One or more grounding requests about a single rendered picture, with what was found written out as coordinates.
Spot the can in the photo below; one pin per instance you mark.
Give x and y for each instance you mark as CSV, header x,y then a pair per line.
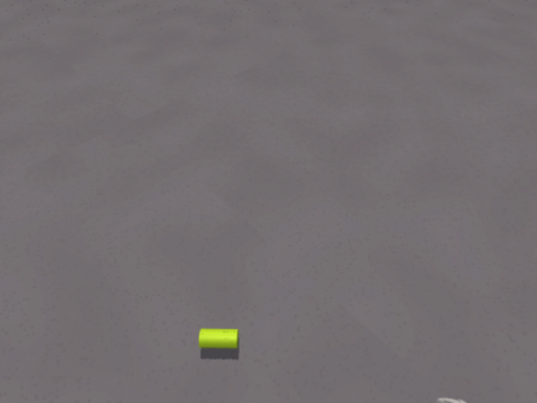
x,y
218,338

